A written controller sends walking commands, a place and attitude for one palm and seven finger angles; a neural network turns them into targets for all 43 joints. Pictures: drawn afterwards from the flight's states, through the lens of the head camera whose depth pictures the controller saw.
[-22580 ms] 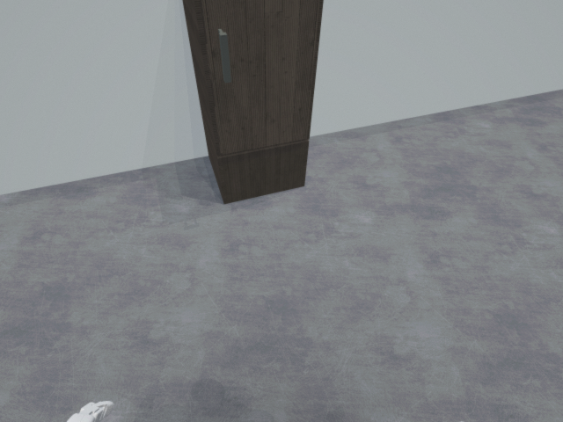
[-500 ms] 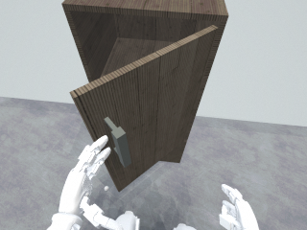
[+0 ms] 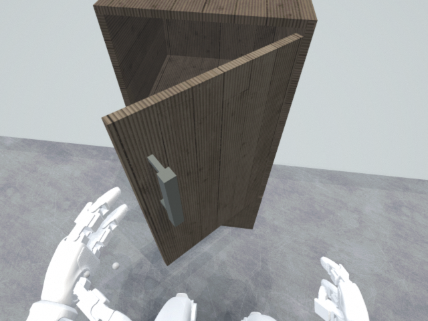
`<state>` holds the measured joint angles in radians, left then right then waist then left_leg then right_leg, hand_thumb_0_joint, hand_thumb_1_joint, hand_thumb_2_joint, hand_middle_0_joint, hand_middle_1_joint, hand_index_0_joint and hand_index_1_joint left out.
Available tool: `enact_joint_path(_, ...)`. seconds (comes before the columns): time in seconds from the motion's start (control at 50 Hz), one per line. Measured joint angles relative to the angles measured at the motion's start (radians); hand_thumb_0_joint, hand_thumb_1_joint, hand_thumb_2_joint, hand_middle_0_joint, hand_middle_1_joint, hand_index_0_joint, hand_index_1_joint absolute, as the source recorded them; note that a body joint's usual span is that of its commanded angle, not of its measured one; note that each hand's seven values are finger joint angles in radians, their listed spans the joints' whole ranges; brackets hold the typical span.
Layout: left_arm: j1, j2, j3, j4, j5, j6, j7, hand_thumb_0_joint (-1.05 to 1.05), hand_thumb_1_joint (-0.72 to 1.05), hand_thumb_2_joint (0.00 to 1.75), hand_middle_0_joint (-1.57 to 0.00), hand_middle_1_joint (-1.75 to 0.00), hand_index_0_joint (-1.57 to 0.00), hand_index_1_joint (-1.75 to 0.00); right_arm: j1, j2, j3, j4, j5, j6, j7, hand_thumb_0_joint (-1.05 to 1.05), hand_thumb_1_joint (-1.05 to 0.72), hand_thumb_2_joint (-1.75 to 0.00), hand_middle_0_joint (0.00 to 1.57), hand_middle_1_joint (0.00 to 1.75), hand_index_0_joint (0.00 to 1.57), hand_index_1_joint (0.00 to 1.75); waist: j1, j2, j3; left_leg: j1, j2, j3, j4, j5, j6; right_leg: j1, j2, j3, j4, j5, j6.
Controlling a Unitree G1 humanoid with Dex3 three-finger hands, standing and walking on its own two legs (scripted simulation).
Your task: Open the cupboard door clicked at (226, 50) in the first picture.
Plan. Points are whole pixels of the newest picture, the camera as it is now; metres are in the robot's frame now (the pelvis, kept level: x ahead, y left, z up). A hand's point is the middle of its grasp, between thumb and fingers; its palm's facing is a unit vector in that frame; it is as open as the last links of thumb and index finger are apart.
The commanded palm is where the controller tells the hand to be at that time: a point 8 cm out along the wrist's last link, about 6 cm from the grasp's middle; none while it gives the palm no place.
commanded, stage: draw the hand back to the body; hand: left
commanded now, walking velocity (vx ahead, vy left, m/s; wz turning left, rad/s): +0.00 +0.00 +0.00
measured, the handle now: (165, 192) +0.33 +0.11 +0.07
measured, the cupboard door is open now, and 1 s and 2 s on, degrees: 46 46 46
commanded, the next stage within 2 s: step back with the hand held close in 1.46 s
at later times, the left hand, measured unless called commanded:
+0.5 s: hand (50, 246) +0.19 +0.22 +0.16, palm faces +0.11 -0.97 -0.23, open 15.6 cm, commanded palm +0.16 +0.27 +0.17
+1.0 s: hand out of the picture +0.23 +0.27 +0.23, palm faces +0.40 -0.82 -0.41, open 10.0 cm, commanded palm +0.18 +0.31 +0.26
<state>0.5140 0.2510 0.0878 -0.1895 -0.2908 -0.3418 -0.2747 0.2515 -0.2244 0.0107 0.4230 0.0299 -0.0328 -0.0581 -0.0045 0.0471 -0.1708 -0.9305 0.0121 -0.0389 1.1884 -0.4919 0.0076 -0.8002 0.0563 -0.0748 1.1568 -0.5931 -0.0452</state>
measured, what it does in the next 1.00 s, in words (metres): rises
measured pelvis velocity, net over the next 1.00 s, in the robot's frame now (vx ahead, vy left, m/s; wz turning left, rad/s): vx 0.04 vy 0.01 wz -0.01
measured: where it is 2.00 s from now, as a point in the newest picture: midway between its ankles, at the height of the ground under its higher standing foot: outside the picture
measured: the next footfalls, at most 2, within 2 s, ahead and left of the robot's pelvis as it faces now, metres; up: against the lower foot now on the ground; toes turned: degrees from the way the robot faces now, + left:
none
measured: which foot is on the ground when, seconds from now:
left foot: down 0.00-1.00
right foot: down 0.00-1.00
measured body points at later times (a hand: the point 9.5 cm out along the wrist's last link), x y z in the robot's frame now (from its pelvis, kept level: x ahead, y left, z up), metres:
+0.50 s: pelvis +0.01 +0.03 +0.05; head +0.00 +0.03 +0.50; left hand +0.18 +0.27 +0.17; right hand +0.20 -0.19 +0.00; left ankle +0.05 +0.11 -0.65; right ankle -0.01 -0.10 -0.65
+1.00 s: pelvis +0.04 +0.01 +0.09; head +0.02 +0.00 +0.54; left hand +0.20 +0.31 +0.25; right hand +0.23 -0.20 +0.01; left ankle +0.05 +0.11 -0.65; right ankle -0.01 -0.10 -0.65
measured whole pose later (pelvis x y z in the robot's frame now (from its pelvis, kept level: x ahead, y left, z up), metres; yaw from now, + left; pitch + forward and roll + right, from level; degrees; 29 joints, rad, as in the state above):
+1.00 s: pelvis +0.04 +0.01 +0.09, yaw +0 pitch -1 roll +0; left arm 0.54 0.37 0.29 -0.44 -0.07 -0.02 0.13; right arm 0.23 -0.22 0.06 0.56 0.01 -0.07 -0.09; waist 0.05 0.04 -0.05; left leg -0.25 -0.02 0.01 0.54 -0.28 0.03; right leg -0.13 0.02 -0.01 0.50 -0.35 -0.02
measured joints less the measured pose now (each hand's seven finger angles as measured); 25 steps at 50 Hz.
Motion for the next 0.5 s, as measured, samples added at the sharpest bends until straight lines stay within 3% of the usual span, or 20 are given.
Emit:
enact_joint_path(0.14,0.055,0.015,0.028,-0.08,-0.004,0.063,0.046,-0.01,-0.5,0.3,-0.15,-0.3,-0.16,-0.3,0.038,0.016,0.017,-0.016,0.016,0.004,0.0,0.02,-0.9,-0.9,0.2,0.3,0.2,0.3,-0.007,0.013,-0.005,0.106,-0.004,0.013,-0.093,0.03,0.016,0.107,-0.005,0.016,-0.105,0.042,0.016)
enact_joint_path(0.4,0.077,0.054,0.054,-0.172,-0.01,0.13,0.04,-0.01,-0.47,0.31,-0.15,-0.3,-0.16,-0.3,0.04,-0.006,0.034,-0.015,0.026,-0.057,0.003,0.02,-0.9,-0.9,0.2,0.3,0.2,0.3,0.006,0.004,0.011,0.224,-0.017,0.014,-0.182,0.058,0.034,0.237,-0.015,0.019,-0.219,0.084,0.034)
enact_joint_path(0.5,0.112,0.069,0.043,-0.267,0.136,0.237,0.246,-0.01,-0.37,0.36,-0.16,-0.3,-0.16,-0.3,0.032,0.008,0.044,-0.012,0.013,-0.029,-0.027,0.02,-0.9,-0.9,0.2,0.3,0.2,0.3,0.023,0.0,0.013,0.312,-0.02,0.033,-0.271,0.085,0.039,0.315,-0.02,0.041,-0.302,0.116,0.041)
